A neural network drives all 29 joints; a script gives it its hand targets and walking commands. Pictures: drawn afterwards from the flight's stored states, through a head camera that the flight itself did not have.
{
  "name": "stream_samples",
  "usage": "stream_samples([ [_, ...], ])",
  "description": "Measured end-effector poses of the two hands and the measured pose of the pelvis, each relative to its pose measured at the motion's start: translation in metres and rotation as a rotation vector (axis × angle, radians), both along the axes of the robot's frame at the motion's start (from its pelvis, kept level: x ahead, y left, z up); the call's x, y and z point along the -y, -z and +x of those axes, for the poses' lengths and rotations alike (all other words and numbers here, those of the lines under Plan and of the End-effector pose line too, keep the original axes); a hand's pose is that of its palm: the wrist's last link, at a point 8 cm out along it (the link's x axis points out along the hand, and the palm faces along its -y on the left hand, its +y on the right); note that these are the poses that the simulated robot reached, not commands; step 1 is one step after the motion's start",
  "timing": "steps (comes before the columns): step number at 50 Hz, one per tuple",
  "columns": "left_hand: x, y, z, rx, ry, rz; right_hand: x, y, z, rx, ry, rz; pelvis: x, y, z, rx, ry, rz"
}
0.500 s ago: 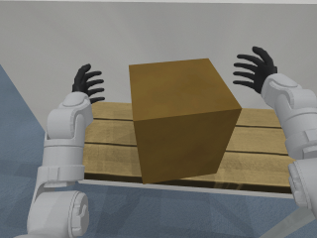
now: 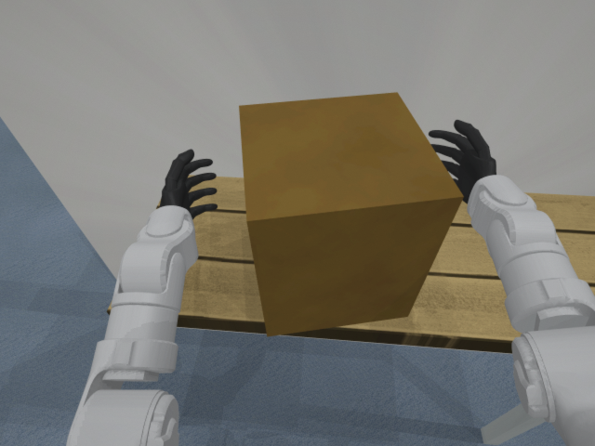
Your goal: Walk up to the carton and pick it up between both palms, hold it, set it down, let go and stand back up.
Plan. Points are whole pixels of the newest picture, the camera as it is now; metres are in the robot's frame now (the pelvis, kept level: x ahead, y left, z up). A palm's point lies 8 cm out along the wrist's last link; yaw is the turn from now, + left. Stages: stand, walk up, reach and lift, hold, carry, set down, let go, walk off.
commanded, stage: reach and lift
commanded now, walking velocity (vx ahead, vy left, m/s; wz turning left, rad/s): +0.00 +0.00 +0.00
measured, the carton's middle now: (329, 219) +0.41 +0.02 +0.10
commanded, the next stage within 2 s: none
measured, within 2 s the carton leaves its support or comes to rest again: neither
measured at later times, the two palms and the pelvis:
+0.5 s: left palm (206, 202) +0.38 +0.17 +0.15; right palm (444, 181) +0.45 -0.13 +0.15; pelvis +0.00 +0.00 +0.00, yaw -1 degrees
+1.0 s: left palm (209, 198) +0.38 +0.17 +0.15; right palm (441, 180) +0.45 -0.12 +0.15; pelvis +0.00 -0.01 +0.00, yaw -1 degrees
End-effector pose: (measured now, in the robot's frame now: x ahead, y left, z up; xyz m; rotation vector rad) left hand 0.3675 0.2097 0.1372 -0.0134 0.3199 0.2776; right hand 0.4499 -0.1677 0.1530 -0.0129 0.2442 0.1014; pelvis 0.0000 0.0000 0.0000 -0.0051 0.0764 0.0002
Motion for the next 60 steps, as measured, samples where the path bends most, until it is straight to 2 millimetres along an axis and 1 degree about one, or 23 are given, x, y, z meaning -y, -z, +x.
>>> stream_samples([
  [6, 0.004, -0.003, 0.001, 0.026, 0.008, 0.007, -0.005, 0.003, -0.002, 0.005, -0.006, -0.006, -0.001, 0.000, 0.001, 0.000, 0.007, -0.003],
  [15, 0.014, -0.009, 0.005, 0.026, 0.017, 0.010, -0.013, -0.001, -0.001, 0.011, -0.010, -0.010, -0.003, 0.000, 0.001, 0.007, 0.016, -0.003],
  [23, 0.034, -0.008, 0.009, 0.034, 0.030, 0.005, -0.034, 0.002, -0.003, 0.017, -0.017, 0.000, -0.003, 0.000, -0.001, 0.017, 0.022, -0.002],
  [27, 0.037, -0.009, 0.011, 0.038, -0.001, 0.017, -0.041, 0.004, -0.004, 0.019, 0.000, 0.010, -0.002, 0.000, -0.001, 0.024, 0.026, -0.003],
  [39, 0.038, -0.010, 0.014, 0.029, -0.015, 0.014, -0.043, 0.003, -0.004, 0.003, 0.042, 0.010, 0.003, 0.001, -0.003, 0.023, 0.025, -0.007],
  [60, 0.039, -0.010, 0.016, 0.041, -0.025, 0.000, -0.042, 0.002, -0.002, -0.002, 0.058, 0.017, 0.008, 0.002, -0.002, 0.011, 0.010, -0.008],
])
